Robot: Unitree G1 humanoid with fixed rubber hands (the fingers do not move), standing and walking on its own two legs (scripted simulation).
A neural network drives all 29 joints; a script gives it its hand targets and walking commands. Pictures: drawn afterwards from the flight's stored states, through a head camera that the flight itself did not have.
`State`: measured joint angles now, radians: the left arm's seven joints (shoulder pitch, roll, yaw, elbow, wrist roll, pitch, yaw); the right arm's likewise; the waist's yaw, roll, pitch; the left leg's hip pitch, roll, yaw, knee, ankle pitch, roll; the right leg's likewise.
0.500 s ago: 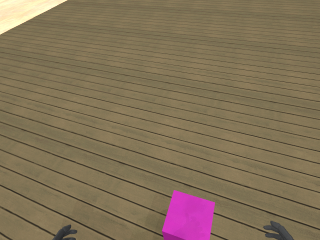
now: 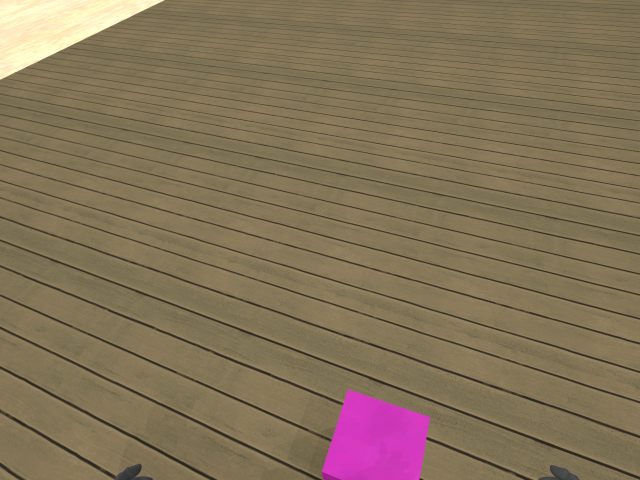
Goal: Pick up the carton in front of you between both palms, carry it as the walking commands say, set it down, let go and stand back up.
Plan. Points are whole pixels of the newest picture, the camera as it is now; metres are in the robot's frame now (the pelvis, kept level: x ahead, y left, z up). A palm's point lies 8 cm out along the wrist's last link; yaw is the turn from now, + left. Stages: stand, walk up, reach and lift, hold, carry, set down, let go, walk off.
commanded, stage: stand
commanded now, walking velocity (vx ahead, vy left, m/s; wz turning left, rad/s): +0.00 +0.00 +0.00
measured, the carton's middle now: (375, 457) +0.33 -0.07 -0.65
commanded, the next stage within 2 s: none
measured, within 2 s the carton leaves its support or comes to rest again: neither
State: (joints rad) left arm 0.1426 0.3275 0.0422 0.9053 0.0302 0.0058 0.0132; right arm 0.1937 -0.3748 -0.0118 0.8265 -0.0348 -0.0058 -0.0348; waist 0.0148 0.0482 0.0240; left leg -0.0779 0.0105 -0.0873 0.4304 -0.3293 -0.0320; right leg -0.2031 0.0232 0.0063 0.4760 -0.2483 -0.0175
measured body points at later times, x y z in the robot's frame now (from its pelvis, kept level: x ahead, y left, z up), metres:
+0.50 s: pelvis -0.01 +0.00 +0.00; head -0.01 -0.01 +0.45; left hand +0.09 +0.31 -0.10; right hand +0.08 -0.31 -0.12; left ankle -0.06 +0.15 -0.74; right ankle +0.00 -0.11 -0.74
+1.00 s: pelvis -0.02 +0.01 +0.01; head -0.02 -0.01 +0.46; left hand +0.09 +0.32 -0.10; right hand +0.07 -0.31 -0.12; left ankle -0.06 +0.15 -0.74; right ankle +0.00 -0.11 -0.74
